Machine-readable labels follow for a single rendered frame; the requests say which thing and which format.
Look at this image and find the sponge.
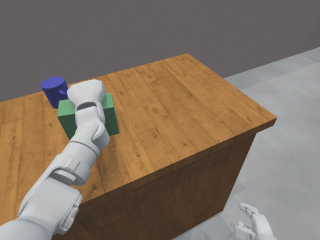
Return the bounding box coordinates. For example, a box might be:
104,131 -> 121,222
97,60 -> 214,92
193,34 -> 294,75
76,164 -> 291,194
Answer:
57,93 -> 119,140

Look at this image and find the left robot forearm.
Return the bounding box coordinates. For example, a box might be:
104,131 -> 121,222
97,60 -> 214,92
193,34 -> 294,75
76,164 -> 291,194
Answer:
17,99 -> 110,218

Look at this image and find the left robot upper arm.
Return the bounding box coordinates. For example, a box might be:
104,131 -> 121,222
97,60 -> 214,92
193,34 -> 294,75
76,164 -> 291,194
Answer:
0,177 -> 83,240

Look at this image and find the table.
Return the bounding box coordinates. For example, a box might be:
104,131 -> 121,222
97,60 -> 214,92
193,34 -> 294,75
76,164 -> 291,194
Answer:
0,53 -> 277,240

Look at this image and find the robot left hand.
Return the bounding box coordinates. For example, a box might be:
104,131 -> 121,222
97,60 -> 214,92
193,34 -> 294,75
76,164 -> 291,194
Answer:
67,79 -> 106,108

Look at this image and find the robot right hand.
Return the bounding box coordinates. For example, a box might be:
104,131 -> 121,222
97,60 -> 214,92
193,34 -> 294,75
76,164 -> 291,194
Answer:
235,203 -> 274,240

